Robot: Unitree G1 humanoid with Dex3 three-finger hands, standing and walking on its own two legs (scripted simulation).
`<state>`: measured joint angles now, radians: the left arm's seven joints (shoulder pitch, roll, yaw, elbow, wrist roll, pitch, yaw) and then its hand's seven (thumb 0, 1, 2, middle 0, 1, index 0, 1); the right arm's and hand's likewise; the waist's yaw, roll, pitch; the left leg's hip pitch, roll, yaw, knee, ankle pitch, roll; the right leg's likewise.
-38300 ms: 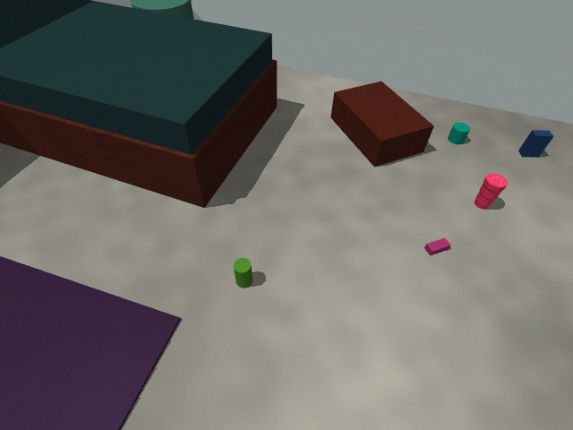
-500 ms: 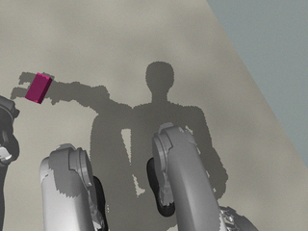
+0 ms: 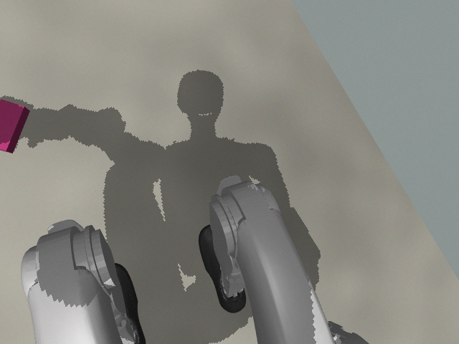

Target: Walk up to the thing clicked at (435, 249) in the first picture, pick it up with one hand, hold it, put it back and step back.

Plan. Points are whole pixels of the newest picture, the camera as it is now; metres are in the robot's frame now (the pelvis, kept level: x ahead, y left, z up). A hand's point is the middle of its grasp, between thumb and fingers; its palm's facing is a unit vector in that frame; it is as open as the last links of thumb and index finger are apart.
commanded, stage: approach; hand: left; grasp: from above
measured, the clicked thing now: (6, 126) +0.52 +0.28 -0.32
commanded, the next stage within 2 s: rest palm in 0.66 s
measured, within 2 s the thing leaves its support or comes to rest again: neither
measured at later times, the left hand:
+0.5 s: hand (2, 121) +0.50 +0.26 -0.22, palm faces -0.15 -0.42 -0.90, open 13.9 cm
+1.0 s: hand out of the picture +0.51 +0.27 -0.22, palm faces -0.12 -0.42 -0.90, open 14.1 cm
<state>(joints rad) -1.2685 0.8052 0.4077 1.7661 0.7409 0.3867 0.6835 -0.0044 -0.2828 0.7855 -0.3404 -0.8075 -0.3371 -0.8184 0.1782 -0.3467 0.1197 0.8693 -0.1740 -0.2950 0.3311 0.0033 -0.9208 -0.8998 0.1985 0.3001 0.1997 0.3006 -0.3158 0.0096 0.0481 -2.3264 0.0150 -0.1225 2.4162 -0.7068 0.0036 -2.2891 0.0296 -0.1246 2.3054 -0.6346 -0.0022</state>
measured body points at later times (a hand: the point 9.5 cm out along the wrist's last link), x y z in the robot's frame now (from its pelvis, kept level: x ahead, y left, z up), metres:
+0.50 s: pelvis +0.00 +0.00 +0.00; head +0.31 +0.06 +0.32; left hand +0.51 +0.27 -0.17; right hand -0.03 -0.26 -0.06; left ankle +0.07 +0.12 -0.30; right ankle +0.11 -0.11 -0.30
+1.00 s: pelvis +0.00 +0.00 -0.01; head +0.31 +0.06 +0.32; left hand +0.52 +0.29 -0.16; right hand -0.04 -0.24 -0.06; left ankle +0.07 +0.12 -0.30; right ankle +0.11 -0.11 -0.30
